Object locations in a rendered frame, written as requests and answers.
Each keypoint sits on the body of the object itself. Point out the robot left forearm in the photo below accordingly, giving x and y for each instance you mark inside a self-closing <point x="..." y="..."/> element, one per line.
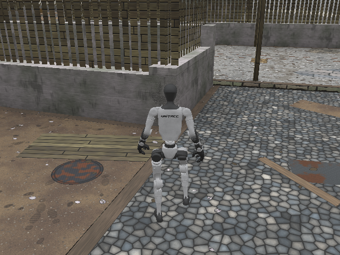
<point x="143" y="138"/>

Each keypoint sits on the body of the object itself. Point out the right robot shin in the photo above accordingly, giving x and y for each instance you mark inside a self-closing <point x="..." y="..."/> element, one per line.
<point x="185" y="182"/>

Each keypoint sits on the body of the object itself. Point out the right robot upper arm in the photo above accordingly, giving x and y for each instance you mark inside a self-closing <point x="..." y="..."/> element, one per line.
<point x="189" y="121"/>

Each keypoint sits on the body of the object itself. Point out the right robot hand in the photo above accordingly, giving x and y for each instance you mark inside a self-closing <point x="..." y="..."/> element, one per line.
<point x="200" y="154"/>

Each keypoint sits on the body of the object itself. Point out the left robot hand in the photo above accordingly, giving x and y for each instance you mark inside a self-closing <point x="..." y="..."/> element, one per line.
<point x="145" y="146"/>

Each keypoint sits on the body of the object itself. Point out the robot right forearm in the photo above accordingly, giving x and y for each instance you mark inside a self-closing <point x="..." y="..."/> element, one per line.
<point x="196" y="142"/>

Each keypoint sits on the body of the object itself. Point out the robot right thigh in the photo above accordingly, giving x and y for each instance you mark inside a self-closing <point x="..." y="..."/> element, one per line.
<point x="182" y="155"/>

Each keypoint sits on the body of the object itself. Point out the left robot upper arm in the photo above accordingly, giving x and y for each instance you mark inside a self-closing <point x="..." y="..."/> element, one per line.
<point x="150" y="120"/>

